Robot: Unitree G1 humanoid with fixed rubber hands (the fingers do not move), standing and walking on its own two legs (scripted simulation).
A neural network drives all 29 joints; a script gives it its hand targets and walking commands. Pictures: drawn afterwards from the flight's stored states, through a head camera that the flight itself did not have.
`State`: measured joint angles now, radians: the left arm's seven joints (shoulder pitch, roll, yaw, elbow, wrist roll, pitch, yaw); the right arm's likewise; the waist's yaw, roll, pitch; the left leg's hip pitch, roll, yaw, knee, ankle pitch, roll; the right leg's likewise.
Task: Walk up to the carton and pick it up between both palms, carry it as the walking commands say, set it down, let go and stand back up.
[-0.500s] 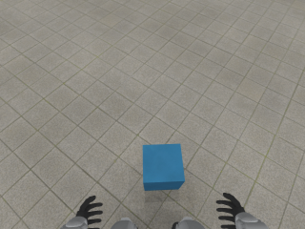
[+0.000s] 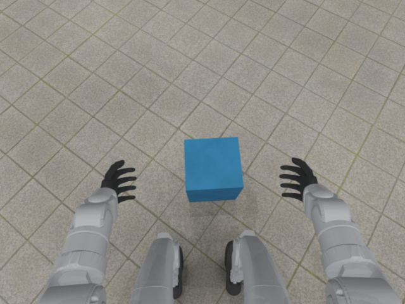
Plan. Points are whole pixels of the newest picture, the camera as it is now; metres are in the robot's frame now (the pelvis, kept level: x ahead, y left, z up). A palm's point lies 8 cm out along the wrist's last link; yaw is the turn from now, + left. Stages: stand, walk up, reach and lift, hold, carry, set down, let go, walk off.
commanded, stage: reach and lift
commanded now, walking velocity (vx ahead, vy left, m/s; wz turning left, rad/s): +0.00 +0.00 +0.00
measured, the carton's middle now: (211, 172) +0.51 -0.02 -0.56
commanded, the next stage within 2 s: none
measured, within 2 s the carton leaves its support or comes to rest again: neither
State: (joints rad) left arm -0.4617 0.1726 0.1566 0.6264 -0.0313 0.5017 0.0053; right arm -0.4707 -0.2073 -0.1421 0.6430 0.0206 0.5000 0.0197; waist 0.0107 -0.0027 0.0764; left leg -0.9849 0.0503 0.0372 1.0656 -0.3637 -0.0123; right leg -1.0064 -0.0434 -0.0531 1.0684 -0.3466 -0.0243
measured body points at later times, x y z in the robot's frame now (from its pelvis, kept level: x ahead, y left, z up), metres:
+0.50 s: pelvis +0.02 +0.00 -0.03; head +0.28 -0.01 +0.34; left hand +0.48 +0.20 -0.13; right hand +0.50 -0.21 -0.13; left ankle +0.08 +0.13 -0.65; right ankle +0.09 -0.11 -0.65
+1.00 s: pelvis +0.01 +0.00 -0.07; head +0.32 +0.00 +0.26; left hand +0.52 +0.19 -0.19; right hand +0.53 -0.21 -0.19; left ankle +0.08 +0.13 -0.65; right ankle +0.09 -0.11 -0.65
